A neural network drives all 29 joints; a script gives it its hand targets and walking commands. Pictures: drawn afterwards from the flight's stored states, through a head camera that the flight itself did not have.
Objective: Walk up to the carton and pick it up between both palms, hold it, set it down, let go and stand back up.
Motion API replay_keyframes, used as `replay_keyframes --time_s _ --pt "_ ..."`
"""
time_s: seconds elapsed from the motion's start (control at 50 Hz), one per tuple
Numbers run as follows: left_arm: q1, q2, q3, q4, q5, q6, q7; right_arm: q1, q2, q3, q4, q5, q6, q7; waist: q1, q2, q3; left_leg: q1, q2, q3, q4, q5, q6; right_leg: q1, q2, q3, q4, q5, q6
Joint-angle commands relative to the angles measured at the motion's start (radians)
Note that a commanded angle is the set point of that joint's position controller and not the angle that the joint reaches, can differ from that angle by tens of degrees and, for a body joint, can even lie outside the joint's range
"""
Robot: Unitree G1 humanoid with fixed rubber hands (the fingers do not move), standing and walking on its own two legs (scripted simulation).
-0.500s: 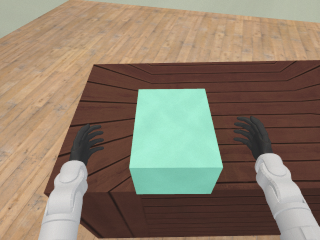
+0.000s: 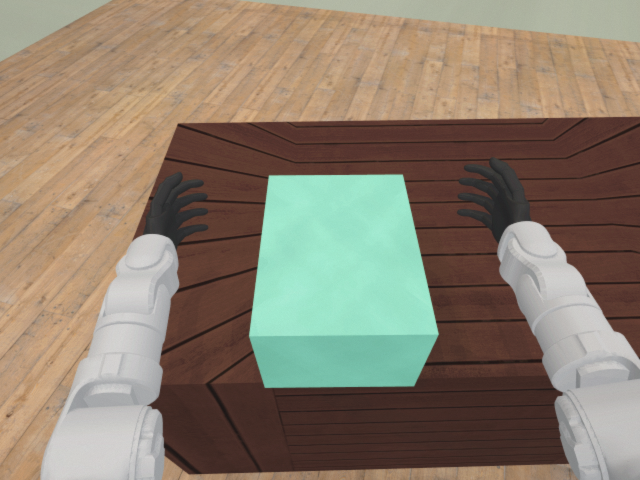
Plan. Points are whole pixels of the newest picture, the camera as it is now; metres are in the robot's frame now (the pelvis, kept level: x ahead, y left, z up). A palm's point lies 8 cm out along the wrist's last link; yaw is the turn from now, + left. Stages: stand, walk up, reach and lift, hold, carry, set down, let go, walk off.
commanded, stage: reach and lift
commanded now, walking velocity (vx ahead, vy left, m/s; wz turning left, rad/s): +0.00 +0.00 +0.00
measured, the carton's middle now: (337, 275) +0.43 +0.00 -0.04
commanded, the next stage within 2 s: none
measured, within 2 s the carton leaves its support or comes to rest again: neither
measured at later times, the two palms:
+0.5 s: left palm (179, 277) +0.38 +0.22 +0.03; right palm (477, 255) +0.40 -0.19 +0.05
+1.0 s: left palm (214, 289) +0.38 +0.18 +0.00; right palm (470, 272) +0.39 -0.19 +0.01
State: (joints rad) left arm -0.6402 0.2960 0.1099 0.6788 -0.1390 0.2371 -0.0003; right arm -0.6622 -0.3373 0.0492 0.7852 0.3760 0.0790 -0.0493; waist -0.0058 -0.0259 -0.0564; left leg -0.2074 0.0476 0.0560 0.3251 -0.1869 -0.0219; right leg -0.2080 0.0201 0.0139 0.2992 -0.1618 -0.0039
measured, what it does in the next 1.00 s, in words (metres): stands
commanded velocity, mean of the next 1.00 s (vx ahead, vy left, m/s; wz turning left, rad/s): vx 0.00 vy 0.00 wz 0.00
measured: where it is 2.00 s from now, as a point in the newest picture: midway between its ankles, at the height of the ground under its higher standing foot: outside the picture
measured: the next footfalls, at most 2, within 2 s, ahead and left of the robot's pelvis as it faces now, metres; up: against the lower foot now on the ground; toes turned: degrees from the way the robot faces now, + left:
none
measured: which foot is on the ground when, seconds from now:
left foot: down 0.00-1.00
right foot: down 0.00-1.00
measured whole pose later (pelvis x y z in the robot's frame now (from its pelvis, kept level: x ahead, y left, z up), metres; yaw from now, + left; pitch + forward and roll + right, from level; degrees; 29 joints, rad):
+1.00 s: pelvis -0.04 +0.00 -0.05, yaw +1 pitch +25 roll -1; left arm -0.92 0.21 -0.09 1.42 -0.27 -0.42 0.06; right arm -0.93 -0.26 0.17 1.41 0.43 -0.37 -0.02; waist -0.01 -0.01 -0.29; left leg -0.90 0.05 0.02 0.73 -0.26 -0.02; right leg -0.89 0.02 -0.02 0.70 -0.24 -0.01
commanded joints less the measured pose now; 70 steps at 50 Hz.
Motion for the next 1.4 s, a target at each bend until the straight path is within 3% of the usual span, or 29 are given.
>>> replay_keyframes --time_s 0.0,0.02,0.04,0.06,0.2,0.26,0.28,0.32,0.34,0.4,0.46,0.48,0.54,0.58,0.6,0.76,0.8,0.82,0.86,0.9,0.92,1.04,1.08,1.1,1.18,1.22,1.26,1.34,1.38 --pt "-0.42 0.159 0.024 -0.074 0.018 -0.064 -0.003 -0.423 -0.15 -0.027 -0.012 -0.007 -0.045 -0.013 -0.004 0.027 -0.372 0.183 -0.061 -0.018 0.038 0.338 -0.013 0.126 0.036 -0.015 0.038 0.44 0.048" --pt "-0.429 0.139 0.002 -0.055 0.02 -0.063 -0.005 -0.421 -0.157 -0.028 0.017 -0.01 -0.051 -0.014 -0.01 0.044 -0.391 0.202 -0.052 -0.02 0.043 0.349 -0.014 0.115 0.032 -0.015 0.03 0.413 0.04" --pt "-0.421 0.13 0.005 -0.067 0.012 -0.077 0.0 -0.412 -0.138 -0.011 0.011 0.001 -0.058 -0.008 0.016 0.044 -0.39 0.211 -0.05 -0.012 0.048 0.374 -0.02 0.094 0.031 -0.015 0.022 0.409 0.04" --pt "-0.426 0.119 -0.008 -0.041 0.012 -0.088 0.003 -0.44 -0.127 -0.014 0.026 -0.007 -0.07 -0.007 -0.001 0.03 -0.417 0.216 -0.053 -0.018 0.061 0.399 -0.021 0.087 0.029 -0.018 0.02 0.423 0.037" --pt "-0.478 0.102 -0.034 0.173 0.023 -0.239 0.011 -0.477 -0.125 0.011 0.188 -0.019 -0.17 -0.008 0.001 0.06 -0.435 0.158 -0.056 -0.022 0.11 0.412 -0.037 0.011 0.034 -0.021 0.063 0.42 0.045" --pt "-0.468 0.097 -0.037 0.235 0.0 -0.337 0.015 -0.471 -0.101 0.042 0.195 -0.018 -0.241 -0.009 0.02 0.028 -0.513 0.102 -0.055 -0.018 0.137 0.405 -0.032 -0.015 0.024 -0.007 0.072 0.431 0.038" --pt "-0.5 0.108 -0.037 0.28 -0.017 -0.371 0.016 -0.507 -0.122 0.038 0.209 -0.012 -0.259 -0.012 0.008 0.014 -0.522 0.065 -0.047 -0.026 0.148 0.406 -0.037 -0.027 0.022 -0.019 0.096 0.439 0.042" --pt "-0.529 0.107 -0.053 0.357 -0.035 -0.428 0.023 -0.538 -0.113 0.047 0.265 -0.009 -0.291 -0.007 0.022 -0.01 -0.536 0.01 -0.041 -0.024 0.167 0.357 -0.027 -0.081 0.019 -0.021 0.115 0.386 0.044" --pt "-0.555 0.107 -0.073 0.414 -0.039 -0.449 0.023 -0.57 -0.115 0.058 0.309 0.0 -0.297 -0.002 0.009 0.004 -0.526 -0.018 -0.036 -0.025 0.17 0.297 -0.032 -0.118 0.02 -0.016 0.124 0.32 0.043" --pt "-0.575 0.12 -0.11 0.519 -0.096 -0.543 0.026 -0.554 -0.098 0.091 0.394 0.017 -0.339 0.012 0.038 -0.01 -0.564 -0.094 -0.03 -0.008 0.218 0.248 -0.025 -0.232 0.015 -0.019 0.152 0.206 0.031" --pt "-0.597 0.111 -0.16 0.576 -0.126 -0.62 0.032 -0.563 -0.118 0.108 0.47 0.043 -0.404 0.021 0.027 0.059 -0.662 -0.086 -0.025 -0.012 0.309 0.315 -0.048 -0.34 0.005 -0.031 0.212 0.213 0.014" --pt "-0.639 0.101 -0.179 0.582 -0.134 -0.636 0.037 -0.592 -0.129 0.095 0.476 0.057 -0.426 0.019 0.01 0.092 -0.664 -0.089 -0.024 -0.017 0.325 0.333 -0.06 -0.361 0.014 -0.043 0.224 0.209 0.013" --pt "-0.663 0.082 -0.207 0.57 -0.159 -0.662 0.046 -0.626 -0.162 0.077 0.506 0.068 -0.463 0.023 0.01 0.105 -0.766 -0.075 -0.023 -0.032 0.374 0.361 -0.072 -0.419 0.031 -0.063 0.263 0.221 0.011" --pt "-0.667 0.086 -0.197 0.595 -0.167 -0.664 0.044 -0.642 -0.174 0.081 0.496 0.074 -0.477 0.021 -0.005 0.061 -0.818 -0.081 -0.013 -0.037 0.391 0.379 -0.074 -0.425 0.035 -0.062 0.271 0.241 0.009" --pt "-0.669 0.093 -0.204 0.59 -0.17 -0.669 0.045 -0.653 -0.165 0.102 0.505 0.083 -0.484 0.028 0.012 0.07 -0.826 -0.099 -0.024 -0.028 0.412 0.391 -0.07 -0.442 0.035 -0.06 0.288 0.246 0.013" --pt "-0.664 0.062 -0.249 0.623 -0.197 -0.67 0.058 -0.663 -0.13 0.13 0.541 0.072 -0.468 0.059 0.003 -0.002 -0.746 -0.234 -0.033 -0.033 0.384 0.185 -0.032 -0.479 0.027 -0.052 0.307 0.079 0.023" --pt "-0.678 0.063 -0.242 0.638 -0.194 -0.68 0.061 -0.673 -0.092 0.122 0.533 0.08 -0.463 0.06 0.02 0.023 -0.754 -0.263 -0.037 -0.027 0.376 0.155 -0.028 -0.469 0.014 -0.052 0.31 0.082 0.026" --pt "-0.67 0.033 -0.251 0.641 -0.176 -0.68 0.06 -0.669 -0.068 0.13 0.537 0.077 -0.462 0.059 0.0 0.012 -0.731 -0.263 -0.042 -0.027 0.356 0.152 -0.024 -0.462 0.014 -0.048 0.307 0.089 0.03" --pt "-0.672 0.031 -0.24 0.639 -0.162 -0.685 0.056 -0.651 -0.065 0.136 0.514 0.083 -0.473 0.052 0.008 0.018 -0.754 -0.265 -0.04 -0.031 0.382 0.207 -0.033 -0.449 0.015 -0.049 0.32 0.144 0.029" --pt "-0.663 0.039 -0.201 0.611 -0.152 -0.699 0.054 -0.651 -0.058 0.117 0.469 0.055 -0.486 0.037 0.013 -0.008 -0.82 -0.305 -0.039 -0.035 0.402 0.222 -0.022 -0.421 0.017 -0.041 0.341 0.211 0.038" --pt "-0.666 0.027 -0.197 0.604 -0.131 -0.698 0.057 -0.657 -0.07 0.108 0.479 0.052 -0.49 0.03 -0.009 0.022 -0.845 -0.299 -0.046 -0.035 0.401 0.236 -0.032 -0.386 0.013 -0.038 0.354 0.236 0.034" --pt "-0.647 -0.006 -0.102 0.594 -0.029 -0.667 0.069 -0.642 -0.035 0.044 0.506 -0.021 -0.478 -0.006 -0.017 0.013 -0.729 -0.275 -0.052 -0.036 0.353 0.151 -0.017 -0.375 0.006 -0.032 0.319 0.148 0.04" --pt "-0.655 -0.01 -0.075 0.575 -0.025 -0.68 0.071 -0.636 0.007 -0.022 0.444 -0.075 -0.488 -0.018 -0.001 0.016 -0.763 -0.265 -0.06 -0.023 0.352 0.161 -0.017 -0.366 0.009 -0.051 0.306 0.151 0.039" --pt "-0.669 -0.037 -0.071 0.558 -0.023 -0.69 0.076 -0.635 0.025 -0.021 0.448 -0.098 -0.5 -0.02 -0.013 0.012 -0.804 -0.27 -0.055 -0.022 0.364 0.194 -0.036 -0.357 0.01 -0.043 0.311 0.18 0.041" --pt "-0.666 -0.066 -0.051 0.572 0.029 -0.706 0.087 -0.624 0.058 -0.054 0.462 -0.144 -0.497 -0.038 -0.055 0.042 -0.759 -0.289 -0.058 -0.025 0.36 0.176 -0.022 -0.321 0.01 -0.044 0.313 0.202 0.036" --pt "-0.652 -0.058 -0.031 0.579 0.043 -0.697 0.086 -0.599 0.065 -0.059 0.474 -0.154 -0.491 -0.047 -0.021 0.043 -0.733 -0.266 -0.05 -0.027 0.353 0.177 -0.023 -0.313 0.01 -0.039 0.315 0.196 0.041" --pt "-0.66 -0.103 -0.024 0.588 0.047 -0.691 0.087 -0.615 0.108 -0.089 0.478 -0.169 -0.482 -0.055 -0.05 0.037 -0.695 -0.236 -0.049 -0.028 0.343 0.177 -0.034 -0.332 0.01 -0.047 0.285 0.169 0.028" --pt "-0.647 -0.108 0.005 0.599 0.07 -0.69 0.083 -0.619 0.121 -0.104 0.443 -0.198 -0.474 -0.06 -0.033 0.017 -0.685 -0.24 -0.05 -0.026 0.335 0.212 -0.025 -0.309 0.01 -0.039 0.286 0.208 0.032" --pt "-0.656 -0.115 0.008 0.548 0.071 -0.705 0.085 -0.607 0.143 -0.104 0.41 -0.196 -0.492 -0.06 -0.022 0.063 -0.76 -0.195 -0.046 -0.02 0.358 0.302 -0.038 -0.28 0.007 -0.033 0.3 0.297 0.023"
